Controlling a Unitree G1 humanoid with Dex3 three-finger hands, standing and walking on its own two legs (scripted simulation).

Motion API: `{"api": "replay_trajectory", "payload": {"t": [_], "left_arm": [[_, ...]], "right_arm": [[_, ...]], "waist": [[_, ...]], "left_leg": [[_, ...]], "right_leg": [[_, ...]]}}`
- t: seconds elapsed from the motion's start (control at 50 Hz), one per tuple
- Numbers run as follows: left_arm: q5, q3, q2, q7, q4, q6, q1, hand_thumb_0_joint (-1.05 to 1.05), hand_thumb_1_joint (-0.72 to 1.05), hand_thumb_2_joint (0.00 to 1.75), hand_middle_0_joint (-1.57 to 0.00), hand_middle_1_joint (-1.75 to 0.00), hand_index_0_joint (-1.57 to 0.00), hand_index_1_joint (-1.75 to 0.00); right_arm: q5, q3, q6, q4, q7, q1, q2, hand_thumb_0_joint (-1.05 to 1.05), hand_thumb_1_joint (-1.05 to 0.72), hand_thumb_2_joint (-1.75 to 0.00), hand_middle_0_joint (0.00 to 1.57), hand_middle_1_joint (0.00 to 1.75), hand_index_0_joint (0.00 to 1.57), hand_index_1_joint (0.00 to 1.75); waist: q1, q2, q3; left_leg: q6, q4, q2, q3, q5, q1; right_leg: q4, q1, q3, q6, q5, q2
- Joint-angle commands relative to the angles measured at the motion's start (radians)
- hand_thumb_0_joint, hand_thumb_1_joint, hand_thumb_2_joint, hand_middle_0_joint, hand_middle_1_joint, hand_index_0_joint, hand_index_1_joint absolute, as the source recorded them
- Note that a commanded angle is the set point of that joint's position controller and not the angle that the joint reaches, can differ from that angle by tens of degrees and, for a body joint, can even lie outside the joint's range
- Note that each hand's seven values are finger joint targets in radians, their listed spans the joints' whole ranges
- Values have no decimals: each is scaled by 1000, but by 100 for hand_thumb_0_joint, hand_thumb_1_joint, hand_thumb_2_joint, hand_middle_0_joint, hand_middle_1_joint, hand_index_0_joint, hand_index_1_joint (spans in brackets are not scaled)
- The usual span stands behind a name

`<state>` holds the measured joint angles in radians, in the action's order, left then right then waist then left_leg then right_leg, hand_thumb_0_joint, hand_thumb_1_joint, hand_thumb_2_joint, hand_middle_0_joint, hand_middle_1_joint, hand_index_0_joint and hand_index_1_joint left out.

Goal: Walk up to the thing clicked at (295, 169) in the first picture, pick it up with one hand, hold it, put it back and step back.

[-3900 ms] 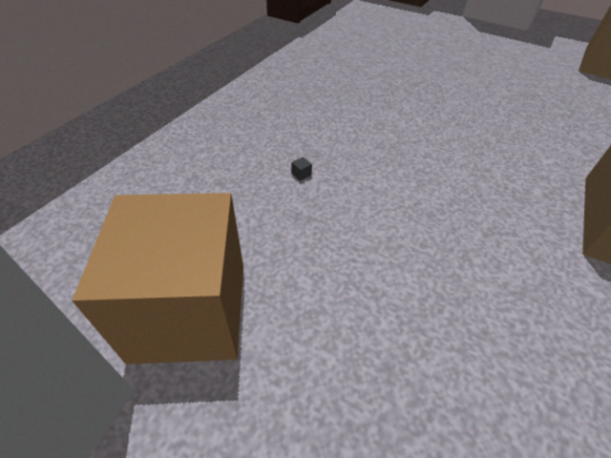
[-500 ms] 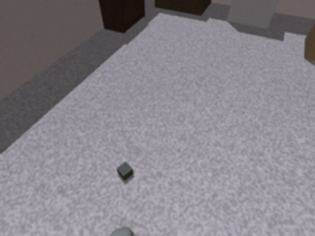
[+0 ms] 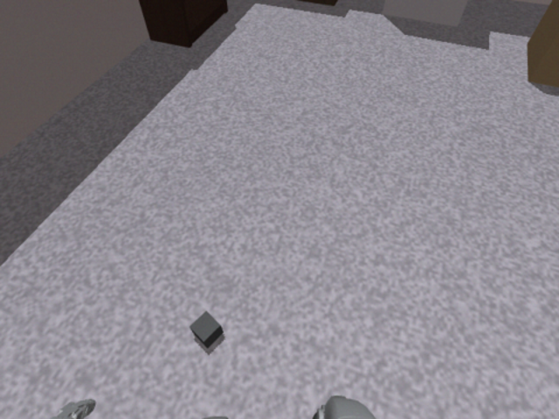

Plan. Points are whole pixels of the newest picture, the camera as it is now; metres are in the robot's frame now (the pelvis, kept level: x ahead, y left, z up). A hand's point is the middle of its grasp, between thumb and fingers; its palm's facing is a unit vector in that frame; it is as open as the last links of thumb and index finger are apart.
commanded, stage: walk up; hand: left
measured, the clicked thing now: (206, 329) +0.47 +0.25 -0.71
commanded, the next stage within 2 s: none
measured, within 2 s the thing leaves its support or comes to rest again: neither
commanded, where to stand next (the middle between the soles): +0.08 +0.01 m, yaw +0 degrees
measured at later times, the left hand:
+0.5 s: hand out of the picture +0.12 +0.26 -0.13, palm faces +0.01 -0.94 -0.33, open 7.4 cm
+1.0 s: hand out of the picture +0.11 +0.26 -0.12, palm faces +0.04 -0.94 -0.33, open 7.4 cm
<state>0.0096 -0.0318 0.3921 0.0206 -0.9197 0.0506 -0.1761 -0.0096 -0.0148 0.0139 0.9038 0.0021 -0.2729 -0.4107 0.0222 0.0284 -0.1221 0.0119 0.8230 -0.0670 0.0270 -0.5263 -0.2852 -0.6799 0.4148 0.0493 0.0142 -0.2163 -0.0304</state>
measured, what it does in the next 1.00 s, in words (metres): stands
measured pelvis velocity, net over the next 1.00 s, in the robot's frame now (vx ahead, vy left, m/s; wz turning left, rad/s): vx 0.04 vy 0.00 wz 0.03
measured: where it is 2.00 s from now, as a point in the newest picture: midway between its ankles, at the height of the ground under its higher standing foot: outside the picture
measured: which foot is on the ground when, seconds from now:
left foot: down 0.00-1.00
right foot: down 0.00-1.00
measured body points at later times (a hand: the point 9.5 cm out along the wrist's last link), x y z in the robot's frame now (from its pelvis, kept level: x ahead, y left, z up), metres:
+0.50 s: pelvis +0.03 +0.00 +0.03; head +0.04 +0.00 +0.48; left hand +0.12 +0.31 -0.10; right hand +0.12 -0.30 -0.10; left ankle +0.01 +0.14 -0.71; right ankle +0.09 -0.12 -0.71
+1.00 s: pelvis +0.04 +0.00 +0.03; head +0.05 +0.00 +0.48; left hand +0.11 +0.31 -0.10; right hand +0.13 -0.29 -0.10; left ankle +0.01 +0.14 -0.71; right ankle +0.09 -0.12 -0.71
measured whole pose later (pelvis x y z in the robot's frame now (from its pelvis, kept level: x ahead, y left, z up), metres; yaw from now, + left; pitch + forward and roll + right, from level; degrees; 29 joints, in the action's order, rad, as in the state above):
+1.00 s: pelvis +0.04 +0.00 +0.03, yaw +2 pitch -2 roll +0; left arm 0.01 -0.02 0.34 0.02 -1.19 0.01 -0.06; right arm 0.01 0.01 0.00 1.17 -0.01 -0.09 -0.35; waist -0.01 0.01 -0.05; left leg -0.03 0.33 -0.03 0.01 -0.23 -0.06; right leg -0.34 0.19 0.07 -0.01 -0.11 -0.05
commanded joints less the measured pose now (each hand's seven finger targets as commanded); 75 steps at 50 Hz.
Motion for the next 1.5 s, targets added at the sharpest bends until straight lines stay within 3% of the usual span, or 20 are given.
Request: {"api": "replay_trajectory", "payload": {"t": [0.0,0.06,0.08,0.1,0.12,0.18,0.24,0.32,0.5,0.6,0.72,0.96,1.26,1.28,1.3,1.36,1.4,1.42,1.44,1.48], "left_arm": [[-1,-54,266,-34,45,5,-1,0,90,90,-20,-30,-20,-30],[-9,-41,243,-29,38,-16,92,0,90,90,-20,-30,-20,-30],[-14,-30,210,-27,40,-20,94,0,90,90,-20,-30,-20,-30],[-21,-23,181,-24,28,-25,97,0,90,90,-20,-30,-20,-30],[-19,-31,197,-24,-2,-27,104,0,90,90,-20,-30,-20,-30],[-13,-27,198,-21,-45,-16,129,0,90,90,-20,-30,-20,-30],[-17,-15,187,-20,-79,-10,145,0,90,90,-20,-30,-20,-30],[-21,-12,178,-20,-122,-13,162,0,90,90,-20,-30,-20,-30],[-12,-8,170,-17,-183,-20,200,0,90,90,-20,-30,-20,-30],[-11,-11,167,-17,-206,-17,191,0,90,90,-20,-30,-20,-30],[-7,-15,169,-18,-209,-19,193,0,90,90,-20,-30,-20,-30],[-5,-24,159,-21,-200,-20,186,0,90,90,-20,-30,-20,-30],[-2,-27,154,-20,-184,-24,186,0,90,90,-20,-30,-20,-30],[-2,-28,154,-21,-183,-24,184,0,90,90,-20,-30,-20,-30],[-16,-56,222,-30,-164,-40,189,0,90,90,-20,-30,-20,-30],[-18,-63,218,-39,-118,-51,155,0,90,90,-20,-30,-20,-30],[-13,-73,238,-40,-83,-62,165,0,90,90,-20,-30,-20,-30],[-6,-78,254,-42,-61,-67,194,0,90,90,-20,-30,-20,-30],[5,-79,255,-46,-39,-71,215,0,90,90,-20,-30,-20,-30],[26,-82,258,-50,3,-76,248,0,90,90,-20,-30,-20,-30]], "right_arm": [[-9,-48,20,-11,20,-47,-188,0,-90,-90,20,30,20,30],[3,-51,26,70,18,-104,-182,0,-90,-90,20,30,20,30],[15,-56,28,69,19,-76,-199,0,-90,-90,20,30,20,30],[20,-59,32,49,16,19,-234,0,-90,-90,20,30,20,30],[10,-52,31,46,9,99,-243,0,-90,-90,20,30,20,30],[10,-26,31,88,5,106,-190,0,-90,-90,20,30,20,30],[11,-20,35,121,3,136,-190,0,-90,-90,20,30,20,30],[7,-18,34,147,5,174,-180,0,-90,-90,20,30,20,30],[10,-19,18,195,1,225,-174,0,-90,-90,20,30,20,30],[9,-18,19,206,1,241,-173,0,-90,-90,20,30,20,30],[12,-21,11,209,0,244,-172,0,-90,-90,20,30,20,30],[14,-23,13,206,4,229,-160,0,-90,-90,20,30,20,30],[17,-25,13,194,5,208,-157,0,-90,-90,20,30,20,30],[16,-25,13,190,5,210,-156,0,-90,-90,20,30,20,30],[9,-49,-8,182,6,221,-213,0,-90,-90,20,30,20,30],[-3,-61,-24,142,8,187,-197,0,-90,-90,20,30,20,30],[-3,-70,-38,116,10,177,-181,0,-90,-90,20,30,20,30],[-1,-74,-50,107,9,159,-168,0,-90,-90,20,30,20,30],[5,-76,-65,97,5,137,-156,0,-90,-90,20,30,20,30],[11,-86,-86,72,-5,96,-152,0,-90,-90,20,30,20,30]], "waist": [[-33,-201,174],[16,-204,191],[10,-143,191],[-19,-54,163],[-49,-39,107],[-33,-48,123],[-35,-13,159],[-39,-24,186],[-29,-29,139],[-33,-31,169],[-32,-40,131],[-31,-30,168],[-30,-33,152],[-31,-30,157],[-35,-34,48],[-28,-56,188],[-30,-109,255],[-26,-172,254],[-26,-229,241],[-8,-229,204]], "left_leg": [[16,6,2,-48,-47,-121],[10,-251,34,1,236,75],[20,-314,-12,-66,288,94],[56,-388,-96,-214,219,7],[79,-381,-118,-211,195,-93],[43,-384,-47,-117,218,-53],[35,-417,-53,-116,337,14],[27,-442,-59,-98,432,72],[19,-526,-60,-93,335,100],[13,-540,-66,-88,415,138],[10,-552,-58,-86,362,139],[3,-565,-67,-87,445,144],[2,-570,-60,-87,425,129],[3,-570,-63,-87,431,132],[0,-469,-52,-87,640,80],[6,-350,-31,-56,707,115],[-2,-199,27,-24,570,125],[-5,-81,69,-5,357,96],[2,65,100,-20,25,50],[18,215,59,-104,-57,40]], "right_leg": [[235,-208,-347,211,211,-273],[155,-68,-200,129,139,-190],[126,-33,-174,96,94,-169],[119,-43,-133,45,-11,-111],[132,-125,-95,26,-88,-66],[193,-173,-154,45,-23,-121],[202,-213,-123,34,134,-119],[241,-272,-99,22,205,-118],[355,-265,-103,5,72,-121],[360,-304,-91,-3,170,-122],[404,-277,-99,-11,73,-120],[377,-344,-81,-11,197,-124],[378,-348,-82,-12,177,-119],[376,-352,-80,-11,186,-120],[290,-270,-81,2,419,-130],[234,-307,-68,41,545,-155],[252,-278,-129,108,551,-229],[276,-245,-181,163,533,-292],[304,-204,-241,222,499,-361],[296,-80,-226,253,379,-378]]}}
